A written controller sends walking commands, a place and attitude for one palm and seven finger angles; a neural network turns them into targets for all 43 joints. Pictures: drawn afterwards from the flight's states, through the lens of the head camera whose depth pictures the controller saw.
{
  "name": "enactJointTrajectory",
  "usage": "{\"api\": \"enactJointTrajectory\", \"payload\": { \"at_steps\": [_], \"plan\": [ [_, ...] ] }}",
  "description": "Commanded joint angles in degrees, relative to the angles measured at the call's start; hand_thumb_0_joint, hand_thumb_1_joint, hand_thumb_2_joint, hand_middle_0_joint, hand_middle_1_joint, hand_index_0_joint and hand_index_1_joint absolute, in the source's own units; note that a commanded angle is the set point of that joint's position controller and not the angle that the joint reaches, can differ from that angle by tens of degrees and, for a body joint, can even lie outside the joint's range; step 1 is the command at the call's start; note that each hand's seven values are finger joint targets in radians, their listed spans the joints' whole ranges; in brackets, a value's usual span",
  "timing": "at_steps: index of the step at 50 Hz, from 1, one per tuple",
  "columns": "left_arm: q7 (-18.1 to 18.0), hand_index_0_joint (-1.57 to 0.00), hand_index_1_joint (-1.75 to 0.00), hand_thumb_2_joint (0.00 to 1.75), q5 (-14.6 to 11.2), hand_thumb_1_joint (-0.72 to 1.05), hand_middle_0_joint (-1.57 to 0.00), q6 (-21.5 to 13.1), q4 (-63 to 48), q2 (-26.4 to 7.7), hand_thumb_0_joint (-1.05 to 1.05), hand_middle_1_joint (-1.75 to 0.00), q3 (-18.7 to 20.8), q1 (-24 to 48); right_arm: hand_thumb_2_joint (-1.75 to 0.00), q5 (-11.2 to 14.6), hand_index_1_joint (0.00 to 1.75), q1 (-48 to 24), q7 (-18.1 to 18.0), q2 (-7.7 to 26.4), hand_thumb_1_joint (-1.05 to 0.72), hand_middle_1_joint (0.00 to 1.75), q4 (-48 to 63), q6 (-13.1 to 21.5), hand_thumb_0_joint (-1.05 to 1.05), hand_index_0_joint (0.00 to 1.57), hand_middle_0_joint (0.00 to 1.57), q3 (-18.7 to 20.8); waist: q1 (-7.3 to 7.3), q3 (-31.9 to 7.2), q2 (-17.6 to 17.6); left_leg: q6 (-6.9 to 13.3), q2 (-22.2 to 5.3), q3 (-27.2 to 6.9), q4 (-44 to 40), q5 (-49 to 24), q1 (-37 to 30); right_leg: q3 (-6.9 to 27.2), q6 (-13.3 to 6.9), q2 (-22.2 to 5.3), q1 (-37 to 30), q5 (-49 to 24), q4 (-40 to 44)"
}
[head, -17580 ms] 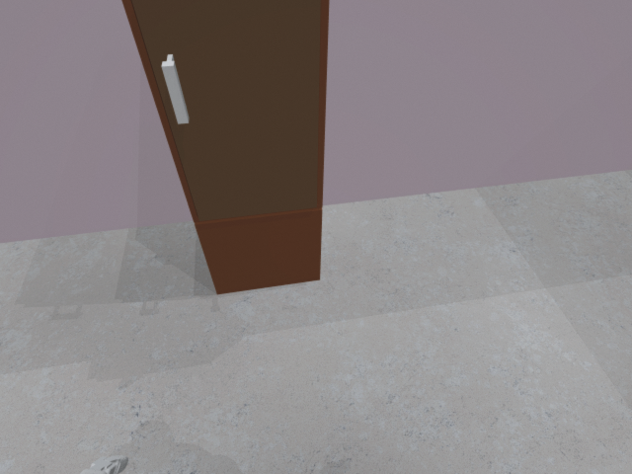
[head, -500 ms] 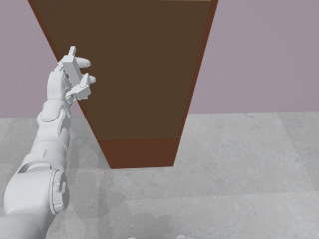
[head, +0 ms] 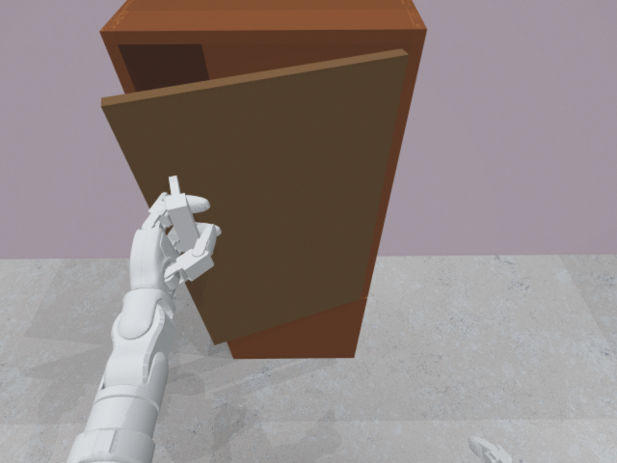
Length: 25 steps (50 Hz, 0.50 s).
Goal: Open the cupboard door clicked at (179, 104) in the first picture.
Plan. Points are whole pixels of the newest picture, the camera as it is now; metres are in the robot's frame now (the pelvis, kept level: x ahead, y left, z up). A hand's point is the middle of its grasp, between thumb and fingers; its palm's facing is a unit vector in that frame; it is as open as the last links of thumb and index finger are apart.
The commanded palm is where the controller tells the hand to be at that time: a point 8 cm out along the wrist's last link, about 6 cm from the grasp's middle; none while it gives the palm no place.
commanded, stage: pull the door open along its arc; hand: left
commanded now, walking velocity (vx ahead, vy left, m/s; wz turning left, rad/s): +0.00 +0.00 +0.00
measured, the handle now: (187, 224) +0.40 +0.18 +0.10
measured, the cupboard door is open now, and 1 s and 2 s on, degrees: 19 47 49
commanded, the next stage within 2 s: open thumb and fingers to let go in 0.46 s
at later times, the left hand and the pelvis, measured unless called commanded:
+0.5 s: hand (288, 340) +0.24 +0.03 +0.10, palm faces +0.28 -0.96 -0.02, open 6.2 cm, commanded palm +0.18 +0.07 +0.10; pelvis +0.00 -0.04 +0.00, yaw +3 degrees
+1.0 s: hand (289, 327) +0.25 +0.03 +0.10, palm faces +0.44 -0.90 +0.00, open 11.1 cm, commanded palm +0.20 +0.08 +0.10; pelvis -0.01 -0.08 +0.00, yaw +3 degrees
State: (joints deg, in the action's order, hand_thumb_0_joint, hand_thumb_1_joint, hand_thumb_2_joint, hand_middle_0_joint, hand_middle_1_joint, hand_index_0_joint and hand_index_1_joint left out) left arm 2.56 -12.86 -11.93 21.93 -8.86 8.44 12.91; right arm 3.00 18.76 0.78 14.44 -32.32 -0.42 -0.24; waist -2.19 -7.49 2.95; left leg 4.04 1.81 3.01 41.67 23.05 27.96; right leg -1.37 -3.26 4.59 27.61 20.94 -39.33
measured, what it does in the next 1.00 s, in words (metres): shifts its weight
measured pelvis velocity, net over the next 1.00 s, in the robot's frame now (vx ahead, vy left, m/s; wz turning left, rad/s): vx -0.01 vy -0.08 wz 0.06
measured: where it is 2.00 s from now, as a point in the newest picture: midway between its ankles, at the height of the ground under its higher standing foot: outside the picture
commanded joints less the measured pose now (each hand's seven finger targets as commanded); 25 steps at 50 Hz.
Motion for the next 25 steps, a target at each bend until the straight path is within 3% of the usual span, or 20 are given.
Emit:
{"api": "enactJointTrajectory", "payload": {
  "at_steps": [1, 2, 4, 7, 11, 13, 15, 19, 22, 25],
  "plan": [
    [-12.94, -0.4, -1.35, 0.9, 0.99, 0.9, -0.4, -0.77, -23.35, -0.62, 0.0, -1.35, 0.46, 3.73, -0.9, -1.52, 0.3, -6.65, 0.76, 5.45, -0.9, 0.3, 8.59, 3.67, 0.0, 0.2, 0.2, 1.83, 4.27, -12.02, -4.62, -3.09, -2.35, -4.82, -4.04, -27.64, -8.81, -1.1, 1.41, -2.27, -8.26, -22.99, 2.34],
    [-15.5, -0.4, -1.35, 0.9, 2.0, 0.9, -0.4, -0.11, -26.68, 0.21, 0.0, -1.35, -0.14, 1.39, -0.9, -1.76, 0.3, -7.74, 0.86, 4.96, -0.9, 0.3, 8.84, 3.39, 0.0, 0.2, 0.2, 1.77, 4.49, -13.04, -4.13, -3.14, -2.3, -4.53, -4.11, -27.7, -9.15, -0.66, 1.39, -2.63, -9.39, -23.87, 2.16],
    [-20.01, -0.4, -1.35, 0.9, 5.12, 0.9, -0.4, 1.92, -32.52, 5.99, 0.0, -1.35, -6.25, -0.85, -0.9, -2.46, 0.3, -9.53, 1.27, 3.99, -0.9, 0.3, 9.47, 2.84, 0.0, 0.2, 0.2, 1.46, 4.11, -12.93, -2.96, -3.37, -2.28, -4.58, -4.17, -26.63, -9.88, -0.86, 1.32, -3.07, -9.38, -22.64, 1.92],
    [-26.85, -0.4, -1.35, 0.9, 9.84, 0.9, -0.4, 5.94, -36.52, 8.27, 0.0, -1.35, -9.72, -4.43, -0.9, -3.58, 0.3, -11.77, 0.86, 3.34, -0.9, 0.3, 9.89, 0.92, 0.0, 0.2, 0.2, 1.06, 3.59, -10.9, -4.19, -3.05, -2.04, -4.91, -4.65, -21.35, -8.83, -0.39, 1.17, -3.61, -9.73, -19.68, 2.95],
    [-33.12, -0.4, -1.35, 0.9, 15.46, 0.9, -0.4, 11.16, -42.13, 13.2, 0.0, -1.35, -16.25, -13.46, -0.9, -4.37, 0.3, -14.18, 0.99, 1.99, -0.9, 0.3, 10.85, -1.7, 0.0, 0.2, 0.2, 0.8, 3.76, -9.97, -5.49, -3.15, -2.01, -5.5, -4.5, -20.81, -8.57, -0.48, 0.51, -3.97, -11.81, -19.7, 3.55],
    [-34.12, -0.4, -1.35, 0.9, 16.58, 0.9, -0.4, 12.83, -43.93, 15.97, 0.0, -1.35, -20.06, -15.63, -0.9, -4.51, 0.3, -15.55, 1.01, 1.47, -0.9, 0.3, 11.27, -2.86, 0.0, 0.2, 0.2, 0.62, 3.04, -8.49, -6.98, -2.92, -1.84, -5.38, -4.18, -19.64, -8.63, -0.17, 0.69, -4.3, -11.89, -20.6, 4.09],
    [-34.0, -0.4, -1.35, 0.9, 17.32, 0.9, -0.4, 13.33, -46.78, 16.63, 0.0, -1.35, -21.53, -20.47, -0.9, -4.67, 0.3, -16.48, 0.84, 0.88, -0.9, 0.3, 11.84, -3.65, 0.0, 0.2, 0.2, 0.56, 3.52, -9.17, -7.63, -2.8, -1.65, -5.2, -3.69, -20.13, -9.12, 0.41, 0.83, -4.6, -13.59, -23.74, 4.18],
    [-31.58, -0.4, -1.35, 0.9, 14.62, 0.9, -0.4, 14.26, -52.99, 18.53, 0.0, -1.35, -24.59, -32.34, -0.9, -3.98, 0.3, -18.76, 1.35, -0.35, -0.9, 0.3, 12.74, -5.02, 0.0, 0.2, 0.2, -0.4, 4.23, -7.26, -4.49, -2.98, -1.32, -4.99, -3.14, -20.04, -9.57, 1.25, 1.25, -5.52, -16.02, -30.27, 4.94],
    [-31.9, -0.4, -1.35, 0.9, 14.3, 0.9, -0.4, 15.44, -54.56, 19.78, 0.0, -1.35, -26.58, -30.03, -0.9, -4.06, 0.3, -20.29, 1.54, -0.24, -0.9, 0.3, 12.65, -4.98, 0.0, 0.2, 0.2, -0.86, 3.47, -4.28, -3.02, -2.97, -0.93, -5.32, -2.27, -17.01, -9.08, 2.17, 1.52, -6.09, -13.67, -27.86, 6.17],
    [-33.16, -0.4, -1.35, 0.9, 14.89, 0.9, -0.4, 15.99, -51.76, 21.05, 0.0, -1.35, -27.42, -25.55, -0.9, -4.42, 0.3, -20.78, 1.39, -0.04, -0.9, 0.3, 11.84, -4.15, 0.0, 0.2, 0.2, -1.16, 2.18, -1.78, -5.02, -2.94, -0.43, -5.91, -0.77, -13.52, -8.12, 4.17, 2.36, -7.2, -10.67, -23.95, 8.07]
  ]
}}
